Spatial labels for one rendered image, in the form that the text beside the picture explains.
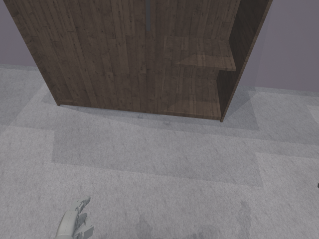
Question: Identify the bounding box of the robot left hand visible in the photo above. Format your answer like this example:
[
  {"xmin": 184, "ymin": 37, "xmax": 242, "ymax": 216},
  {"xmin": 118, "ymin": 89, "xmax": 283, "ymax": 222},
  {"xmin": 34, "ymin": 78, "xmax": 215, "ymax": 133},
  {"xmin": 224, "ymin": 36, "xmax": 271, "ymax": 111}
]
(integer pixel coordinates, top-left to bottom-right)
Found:
[{"xmin": 55, "ymin": 196, "xmax": 94, "ymax": 239}]

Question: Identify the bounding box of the wardrobe door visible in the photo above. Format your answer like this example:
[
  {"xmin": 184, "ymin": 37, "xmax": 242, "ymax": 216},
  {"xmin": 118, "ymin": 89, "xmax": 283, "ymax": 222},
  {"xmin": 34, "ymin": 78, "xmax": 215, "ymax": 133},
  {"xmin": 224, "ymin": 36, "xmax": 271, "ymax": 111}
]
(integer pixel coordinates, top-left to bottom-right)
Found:
[
  {"xmin": 36, "ymin": 0, "xmax": 166, "ymax": 112},
  {"xmin": 13, "ymin": 0, "xmax": 76, "ymax": 100}
]

